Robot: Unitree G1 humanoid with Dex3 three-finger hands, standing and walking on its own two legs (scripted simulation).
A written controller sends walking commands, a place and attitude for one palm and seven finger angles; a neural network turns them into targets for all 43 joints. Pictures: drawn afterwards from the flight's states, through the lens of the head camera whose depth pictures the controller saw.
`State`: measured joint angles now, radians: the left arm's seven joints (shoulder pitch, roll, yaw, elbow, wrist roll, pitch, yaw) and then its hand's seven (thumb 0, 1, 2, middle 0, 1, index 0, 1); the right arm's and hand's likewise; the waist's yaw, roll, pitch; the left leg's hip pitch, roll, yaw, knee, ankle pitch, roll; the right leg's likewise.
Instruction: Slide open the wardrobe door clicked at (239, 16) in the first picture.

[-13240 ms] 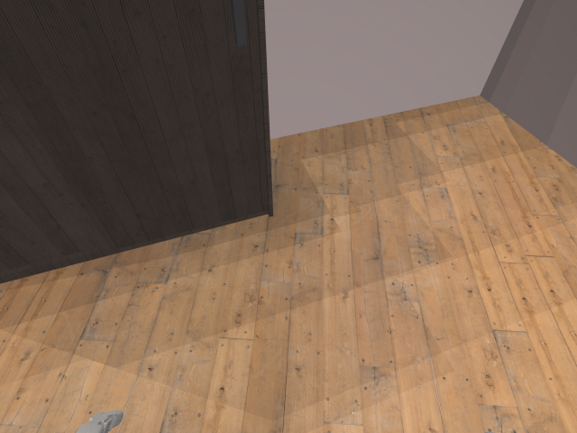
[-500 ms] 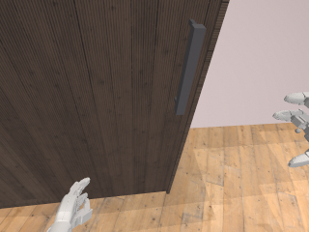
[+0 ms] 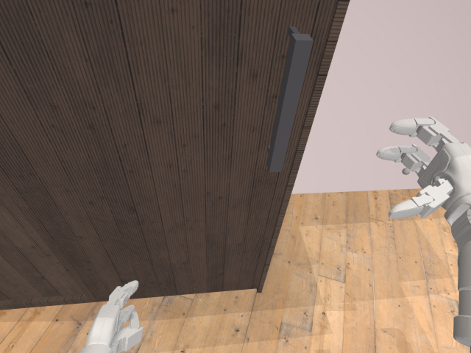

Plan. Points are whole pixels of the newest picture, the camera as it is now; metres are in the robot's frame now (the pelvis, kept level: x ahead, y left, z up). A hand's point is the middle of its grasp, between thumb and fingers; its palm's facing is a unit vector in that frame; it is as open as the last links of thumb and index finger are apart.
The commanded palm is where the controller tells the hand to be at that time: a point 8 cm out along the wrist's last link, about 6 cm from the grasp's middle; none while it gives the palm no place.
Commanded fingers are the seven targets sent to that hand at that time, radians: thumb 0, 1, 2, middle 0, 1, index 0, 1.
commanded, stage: move the hooked fingers beside the handle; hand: right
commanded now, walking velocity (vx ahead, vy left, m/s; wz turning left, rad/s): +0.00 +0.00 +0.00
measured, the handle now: (282, 107) +0.51 -0.06 +0.19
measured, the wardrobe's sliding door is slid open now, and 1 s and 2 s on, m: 0.00 0.00 0.00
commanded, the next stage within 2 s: feel for the door with the fingertips in 1.82 s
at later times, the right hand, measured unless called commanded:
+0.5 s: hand (366, 144) +0.39 -0.18 +0.20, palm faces -0.09 +1.00 -0.03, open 14.0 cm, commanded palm +0.38 -0.23 +0.21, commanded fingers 0.00 0.50 -0.30 0.30 1.20 0.30 1.20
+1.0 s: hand (333, 122) +0.45 -0.14 +0.20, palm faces -0.11 +0.99 -0.01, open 14.0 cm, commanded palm +0.44 -0.19 +0.20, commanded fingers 0.00 0.50 -0.30 0.30 1.20 0.30 1.20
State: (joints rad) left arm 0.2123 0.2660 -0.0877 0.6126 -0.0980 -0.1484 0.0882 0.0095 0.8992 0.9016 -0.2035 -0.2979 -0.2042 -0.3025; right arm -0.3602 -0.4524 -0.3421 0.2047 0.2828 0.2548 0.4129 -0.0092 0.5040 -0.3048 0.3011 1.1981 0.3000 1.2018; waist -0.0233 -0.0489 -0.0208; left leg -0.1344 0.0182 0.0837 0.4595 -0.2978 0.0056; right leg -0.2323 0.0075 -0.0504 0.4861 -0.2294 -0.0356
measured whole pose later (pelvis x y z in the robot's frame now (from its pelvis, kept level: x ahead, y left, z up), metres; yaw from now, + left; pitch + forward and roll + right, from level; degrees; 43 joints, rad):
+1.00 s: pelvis +0.01 +0.01 +0.00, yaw +1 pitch +2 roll +0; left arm 0.30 0.28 -0.04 0.67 -0.08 -0.08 0.08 0.01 0.90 0.90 -0.20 -0.30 -0.20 -0.30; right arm -0.78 -0.39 -0.25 0.72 0.20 0.11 0.27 -0.01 0.50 -0.30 0.30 1.20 0.30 1.20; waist 0.05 -0.03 -0.03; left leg -0.20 0.00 0.06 0.47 -0.31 0.02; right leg -0.28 -0.01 -0.07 0.49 -0.24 -0.02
